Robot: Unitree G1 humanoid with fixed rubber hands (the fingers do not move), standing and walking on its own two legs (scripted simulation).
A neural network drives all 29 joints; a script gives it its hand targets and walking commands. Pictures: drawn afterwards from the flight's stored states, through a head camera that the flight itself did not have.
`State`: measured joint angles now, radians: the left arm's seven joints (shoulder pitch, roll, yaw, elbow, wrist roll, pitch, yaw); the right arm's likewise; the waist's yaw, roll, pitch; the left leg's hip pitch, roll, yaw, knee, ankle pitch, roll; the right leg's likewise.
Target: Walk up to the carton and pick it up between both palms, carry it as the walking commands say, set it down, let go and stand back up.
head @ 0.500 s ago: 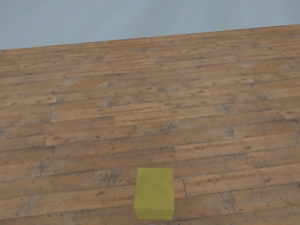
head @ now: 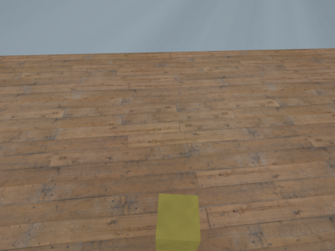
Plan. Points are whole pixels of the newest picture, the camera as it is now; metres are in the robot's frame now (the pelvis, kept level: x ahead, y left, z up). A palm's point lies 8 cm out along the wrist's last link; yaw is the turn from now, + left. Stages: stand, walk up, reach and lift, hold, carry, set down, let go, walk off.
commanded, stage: walk up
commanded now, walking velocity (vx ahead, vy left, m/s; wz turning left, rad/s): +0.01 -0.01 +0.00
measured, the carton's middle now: (176, 224) +0.41 -0.05 -0.65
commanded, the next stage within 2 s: stand in 0.14 s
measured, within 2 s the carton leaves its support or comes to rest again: neither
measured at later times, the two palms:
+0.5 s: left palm out of the picture +0.01 +0.22 -0.14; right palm out of the picture -0.01 -0.23 -0.15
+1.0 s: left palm out of the picture +0.12 +0.20 -0.16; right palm out of the picture +0.12 -0.23 -0.16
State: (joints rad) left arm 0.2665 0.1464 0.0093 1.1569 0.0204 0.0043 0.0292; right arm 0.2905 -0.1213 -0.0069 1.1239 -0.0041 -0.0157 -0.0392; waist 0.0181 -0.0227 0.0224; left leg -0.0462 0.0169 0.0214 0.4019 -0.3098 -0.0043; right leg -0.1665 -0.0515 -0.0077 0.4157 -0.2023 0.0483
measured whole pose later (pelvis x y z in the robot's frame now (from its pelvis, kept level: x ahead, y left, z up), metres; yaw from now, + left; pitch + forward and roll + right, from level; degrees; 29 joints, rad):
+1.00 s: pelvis -0.04 -0.02 -0.04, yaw +2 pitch +18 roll +0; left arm 0.06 0.13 0.06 0.53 0.07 0.39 -0.03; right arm 0.06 -0.09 -0.13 0.54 -0.06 0.40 0.03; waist -0.03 0.01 -0.08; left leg -0.72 0.02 -0.06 0.80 -0.39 -0.04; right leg -0.80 -0.03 -0.01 0.74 -0.26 0.02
